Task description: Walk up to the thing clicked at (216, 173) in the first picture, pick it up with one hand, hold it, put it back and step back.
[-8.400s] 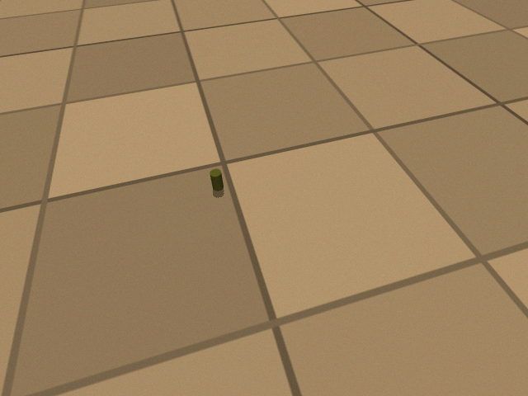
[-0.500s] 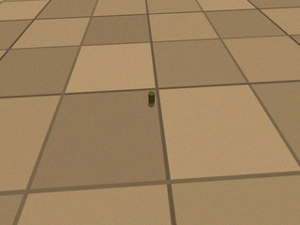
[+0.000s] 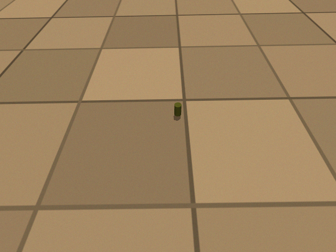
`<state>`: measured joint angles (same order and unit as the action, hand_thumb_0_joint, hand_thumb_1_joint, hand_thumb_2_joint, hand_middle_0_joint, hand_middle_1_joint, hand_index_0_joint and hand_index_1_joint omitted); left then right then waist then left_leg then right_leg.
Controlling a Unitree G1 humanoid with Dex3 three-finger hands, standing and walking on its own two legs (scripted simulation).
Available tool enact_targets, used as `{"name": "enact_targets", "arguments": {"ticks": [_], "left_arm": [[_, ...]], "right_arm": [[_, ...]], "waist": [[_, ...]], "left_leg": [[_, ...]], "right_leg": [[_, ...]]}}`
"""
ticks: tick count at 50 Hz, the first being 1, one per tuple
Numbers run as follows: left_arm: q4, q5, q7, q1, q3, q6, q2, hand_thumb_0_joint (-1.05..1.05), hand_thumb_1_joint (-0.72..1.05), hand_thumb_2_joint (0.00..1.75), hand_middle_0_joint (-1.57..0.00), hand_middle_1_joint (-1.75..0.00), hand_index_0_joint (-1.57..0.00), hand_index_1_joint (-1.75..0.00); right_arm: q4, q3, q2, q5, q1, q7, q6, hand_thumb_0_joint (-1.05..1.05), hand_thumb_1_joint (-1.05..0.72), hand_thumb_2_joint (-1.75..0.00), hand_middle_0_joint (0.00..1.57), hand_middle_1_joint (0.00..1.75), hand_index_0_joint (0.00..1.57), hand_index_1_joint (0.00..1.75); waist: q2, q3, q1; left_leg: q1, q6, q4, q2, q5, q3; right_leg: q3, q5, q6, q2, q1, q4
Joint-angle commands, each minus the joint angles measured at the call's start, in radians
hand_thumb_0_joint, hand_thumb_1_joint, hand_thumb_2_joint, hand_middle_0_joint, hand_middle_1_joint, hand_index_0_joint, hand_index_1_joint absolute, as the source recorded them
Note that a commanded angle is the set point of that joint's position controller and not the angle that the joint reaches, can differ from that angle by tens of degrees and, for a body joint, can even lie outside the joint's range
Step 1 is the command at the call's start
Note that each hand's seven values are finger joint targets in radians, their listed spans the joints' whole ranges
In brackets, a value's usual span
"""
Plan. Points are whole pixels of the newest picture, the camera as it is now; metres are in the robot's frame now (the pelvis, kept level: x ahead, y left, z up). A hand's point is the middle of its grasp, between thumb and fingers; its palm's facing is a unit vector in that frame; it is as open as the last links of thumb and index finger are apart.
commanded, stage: stand
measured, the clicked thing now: (177, 109) +1.29 -0.03 -0.73
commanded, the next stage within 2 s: walk up in 2.00 s
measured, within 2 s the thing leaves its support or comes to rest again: neither
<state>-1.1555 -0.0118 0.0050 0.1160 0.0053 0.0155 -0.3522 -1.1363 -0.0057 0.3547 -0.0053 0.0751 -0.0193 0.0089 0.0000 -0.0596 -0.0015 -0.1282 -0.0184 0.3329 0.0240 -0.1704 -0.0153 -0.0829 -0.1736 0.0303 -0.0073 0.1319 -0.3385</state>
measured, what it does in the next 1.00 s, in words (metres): stands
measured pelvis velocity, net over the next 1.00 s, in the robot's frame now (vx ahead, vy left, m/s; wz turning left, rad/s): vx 0.01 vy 0.01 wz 0.02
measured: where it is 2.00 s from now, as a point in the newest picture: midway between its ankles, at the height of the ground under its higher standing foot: outside the picture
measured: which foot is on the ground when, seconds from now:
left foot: down 0.00-1.00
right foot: down 0.00-1.00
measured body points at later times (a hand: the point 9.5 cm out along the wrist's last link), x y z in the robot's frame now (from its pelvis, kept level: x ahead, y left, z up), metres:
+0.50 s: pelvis +0.01 +0.00 +0.00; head +0.02 +0.01 +0.45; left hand +0.08 +0.31 -0.13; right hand +0.08 -0.30 -0.13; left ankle +0.01 +0.13 -0.75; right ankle +0.01 -0.14 -0.75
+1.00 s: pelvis +0.01 +0.01 +0.00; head +0.02 +0.01 +0.45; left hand +0.07 +0.31 -0.13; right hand +0.08 -0.30 -0.13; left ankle +0.01 +0.13 -0.75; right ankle +0.01 -0.14 -0.75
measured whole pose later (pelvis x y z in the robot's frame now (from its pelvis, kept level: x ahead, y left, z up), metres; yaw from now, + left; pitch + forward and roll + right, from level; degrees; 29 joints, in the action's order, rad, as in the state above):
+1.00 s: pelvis +0.01 +0.01 +0.00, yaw +1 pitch -2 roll +0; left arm -1.13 -0.01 0.00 0.13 0.01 0.01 -0.35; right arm -1.13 -0.01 0.35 0.00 0.11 -0.02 0.00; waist 0.00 -0.05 -0.01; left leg -0.12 -0.01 0.33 0.01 -0.17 0.00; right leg -0.07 -0.18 0.04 -0.02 0.12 -0.33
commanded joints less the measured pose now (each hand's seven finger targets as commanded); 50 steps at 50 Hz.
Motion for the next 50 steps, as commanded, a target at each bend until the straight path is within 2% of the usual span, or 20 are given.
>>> {"name": "enact_targets", "arguments": {"ticks": [1,4,11,15,19,20,25,27,30,32,39,44,47,50], "left_arm": [[0.064,0.005,-0.013,-0.044,0.035,0.02,-0.218,0.0,0.9,0.9,-0.2,-0.3,-0.2,-0.3],[0.064,0.004,-0.013,-0.039,0.032,0.021,-0.211,0.0,0.9,0.9,-0.2,-0.3,-0.2,-0.3],[0.068,0.003,-0.014,-0.031,0.033,0.022,-0.214,0.0,0.9,0.9,-0.2,-0.3,-0.2,-0.3],[0.073,0.003,-0.014,-0.041,0.035,0.018,-0.214,0.0,0.9,0.9,-0.2,-0.3,-0.2,-0.3],[0.077,0.005,-0.013,-0.035,0.034,0.02,-0.215,0.0,0.9,0.9,-0.2,-0.3,-0.2,-0.3],[0.078,0.002,-0.014,-0.037,0.034,0.021,-0.213,0.0,0.9,0.9,-0.2,-0.3,-0.2,-0.3],[0.079,0.005,-0.015,-0.043,0.035,0.016,-0.217,0.0,0.9,0.9,-0.2,-0.3,-0.2,-0.3],[0.08,0.003,-0.014,-0.038,0.034,0.016,-0.211,0.0,0.9,0.9,-0.2,-0.3,-0.2,-0.3],[0.078,0.002,-0.016,-0.034,0.034,0.014,-0.213,0.0,0.9,0.9,-0.2,-0.3,-0.2,-0.3],[0.08,0.002,-0.016,-0.038,0.034,0.014,-0.215,0.0,0.9,0.9,-0.2,-0.3,-0.2,-0.3],[0.08,0.003,-0.013,-0.029,0.035,0.013,-0.216,0.0,0.9,0.9,-0.2,-0.3,-0.2,-0.3],[0.084,0.001,-0.013,-0.029,0.036,0.015,-0.219,0.0,0.9,0.9,-0.2,-0.3,-0.2,-0.3],[0.086,0.002,-0.014,-0.022,0.035,0.016,-0.212,0.0,0.9,0.9,-0.2,-0.3,-0.2,-0.3],[0.086,0.003,-0.014,-0.021,0.034,0.016,-0.214,0.0,0.9,0.9,-0.2,-0.3,-0.2,-0.3]], "right_arm": [[0.057,-0.043,0.213,-0.004,-0.027,0.019,0.023,0.0,-0.9,-0.9,0.2,0.3,0.2,0.3],[0.06,-0.044,0.215,-0.003,-0.035,0.018,0.02,0.0,-0.9,-0.9,0.2,0.3,0.2,0.3],[0.064,-0.045,0.216,-0.001,-0.031,0.018,0.018,0.0,-0.9,-0.9,0.2,0.3,0.2,0.3],[0.063,-0.045,0.217,-0.004,-0.022,0.018,0.019,0.0,-0.9,-0.9,0.2,0.3,0.2,0.3],[0.064,-0.042,0.212,-0.001,-0.02,0.018,0.023,0.0,-0.9,-0.9,0.2,0.3,0.2,0.3],[0.064,-0.044,0.217,-0.002,-0.018,0.019,0.024,0.0,-0.9,-0.9,0.2,0.3,0.2,0.3],[0.063,-0.042,0.213,-0.002,-0.007,0.022,0.021,0.0,-0.9,-0.9,0.2,0.3,0.2,0.3],[0.065,-0.042,0.215,-0.003,-0.012,0.023,0.022,0.0,-0.9,-0.9,0.2,0.3,0.2,0.3],[0.065,-0.043,0.216,0.0,-0.014,0.023,0.021,0.0,-0.9,-0.9,0.2,0.3,0.2,0.3],[0.067,-0.043,0.213,-0.001,-0.015,0.023,0.02,0.0,-0.9,-0.9,0.2,0.3,0.2,0.3],[0.066,-0.047,0.216,-0.001,-0.016,0.019,0.016,0.0,-0.9,-0.9,0.2,0.3,0.2,0.3],[0.066,-0.046,0.213,-0.002,-0.007,0.018,0.019,0.0,-0.9,-0.9,0.2,0.3,0.2,0.3],[0.07,-0.047,0.217,-0.003,-0.013,0.02,0.021,0.0,-0.9,-0.9,0.2,0.3,0.2,0.3],[0.07,-0.046,0.215,-0.001,-0.01,0.02,0.021,0.0,-0.9,-0.9,0.2,0.3,0.2,0.3]], "waist": [[0.001,0.091,-0.007],[0.002,0.076,-0.003],[-0.007,0.087,-0.001],[0.006,0.079,-0.002],[0.004,0.102,-0.001],[0.007,0.115,-0.001],[0.007,0.096,-0.003],[0.009,0.102,0.0],[0.013,0.09,-0.001],[-0.003,0.089,-0.001],[0.009,0.057,-0.002],[-0.002,0.067,-0.004],[0.011,0.09,0.001],[0.002,0.085,-0.002]], "left_leg": [[0.046,0.037,-0.053,0.112,0.06,0.082],[0.026,0.038,-0.054,0.108,0.034,0.086],[0.038,0.041,-0.048,0.109,0.058,0.09],[0.011,0.039,-0.062,0.108,0.021,0.093],[0.042,0.037,-0.047,0.109,0.11,0.091],[0.044,0.041,-0.039,0.111,0.142,0.091],[0.035,0.038,-0.05,0.108,0.122,0.089],[0.037,0.039,-0.046,0.111,0.151,0.091],[0.037,0.037,-0.05,0.107,0.109,0.092],[0.043,0.038,-0.049,0.108,0.123,0.093],[0.018,0.038,-0.07,0.1,-0.002,0.099],[0.023,0.041,-0.068,0.104,0.023,0.101],[0.041,0.044,-0.055,0.106,0.093,0.097],[0.04,0.04,-0.05,0.104,0.096,0.098]], "right_leg": [[-0.064,0.144,-0.042,-0.101,0.015,0.049],[-0.062,0.123,-0.04,-0.101,0.012,0.058],[-0.058,0.13,-0.04,-0.105,0.009,0.057],[-0.055,0.098,-0.043,-0.105,-0.002,0.058],[-0.05,0.154,-0.042,-0.108,-0.012,0.047],[-0.048,0.194,-0.04,-0.112,-0.029,0.045],[-0.043,0.164,-0.042,-0.108,-0.021,0.045],[-0.04,0.185,-0.04,-0.109,-0.034,0.038],[-0.04,0.159,-0.04,-0.108,-0.019,0.048],[-0.038,0.158,-0.041,-0.107,-0.013,0.043],[-0.044,0.068,-0.045,-0.101,0.016,0.064],[-0.045,0.094,-0.045,-0.105,0.005,0.057],[-0.043,0.136,-0.043,-0.107,-0.005,0.05],[-0.041,0.127,-0.042,-0.106,-0.007,0.049]]}}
